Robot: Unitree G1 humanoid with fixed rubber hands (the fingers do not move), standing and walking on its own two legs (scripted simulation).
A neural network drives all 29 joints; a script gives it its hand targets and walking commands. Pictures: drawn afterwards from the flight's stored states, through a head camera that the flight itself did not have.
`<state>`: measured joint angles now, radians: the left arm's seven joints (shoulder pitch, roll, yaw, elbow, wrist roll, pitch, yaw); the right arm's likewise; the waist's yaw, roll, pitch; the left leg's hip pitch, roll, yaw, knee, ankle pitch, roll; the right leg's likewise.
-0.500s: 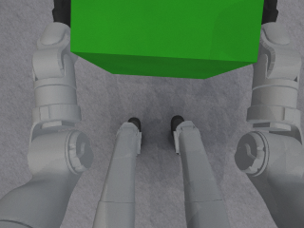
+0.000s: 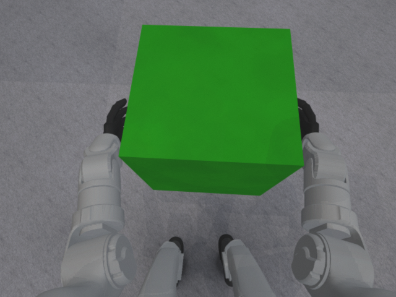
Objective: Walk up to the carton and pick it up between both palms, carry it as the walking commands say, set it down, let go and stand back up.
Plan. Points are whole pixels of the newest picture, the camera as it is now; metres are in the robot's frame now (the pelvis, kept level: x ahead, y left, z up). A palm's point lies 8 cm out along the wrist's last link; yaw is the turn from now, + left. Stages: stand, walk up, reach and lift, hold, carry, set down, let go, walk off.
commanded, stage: reach and lift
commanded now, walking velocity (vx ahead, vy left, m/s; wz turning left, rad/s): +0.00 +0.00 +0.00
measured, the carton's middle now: (210, 123) +0.47 -0.02 -0.10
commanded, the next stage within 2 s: none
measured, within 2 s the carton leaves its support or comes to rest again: neither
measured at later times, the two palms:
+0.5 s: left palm (100, 145) +0.38 +0.18 +0.01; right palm (322, 142) +0.38 -0.20 +0.02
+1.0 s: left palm (80, 147) +0.35 +0.18 +0.08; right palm (354, 150) +0.34 -0.21 +0.09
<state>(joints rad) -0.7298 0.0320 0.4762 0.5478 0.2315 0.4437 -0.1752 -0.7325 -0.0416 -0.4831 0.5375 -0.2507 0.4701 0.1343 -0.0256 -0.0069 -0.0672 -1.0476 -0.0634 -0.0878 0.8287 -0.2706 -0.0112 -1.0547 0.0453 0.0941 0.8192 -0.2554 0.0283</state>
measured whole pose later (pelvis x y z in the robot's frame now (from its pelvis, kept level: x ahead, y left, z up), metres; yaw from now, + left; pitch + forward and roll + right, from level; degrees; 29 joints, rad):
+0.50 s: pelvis +0.03 +0.00 +0.05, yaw +1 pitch +19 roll +0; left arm -0.41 -0.02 0.38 0.37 0.19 0.43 -0.17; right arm -0.43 0.01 -0.39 0.38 -0.22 0.46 0.15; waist -0.03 0.00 -0.06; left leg -0.66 -0.05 -0.11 0.52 -0.19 -0.01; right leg -0.66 0.03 0.08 0.51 -0.18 0.02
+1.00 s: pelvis +0.03 +0.00 +0.06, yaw +0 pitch +1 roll +0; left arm -0.34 -0.01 0.34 0.38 0.20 0.57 -0.17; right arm -0.36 0.00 -0.33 0.37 -0.23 0.61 0.13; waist -0.04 0.00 -0.01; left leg -0.24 -0.04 -0.10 0.39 -0.17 0.01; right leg -0.24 0.02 0.10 0.37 -0.16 0.02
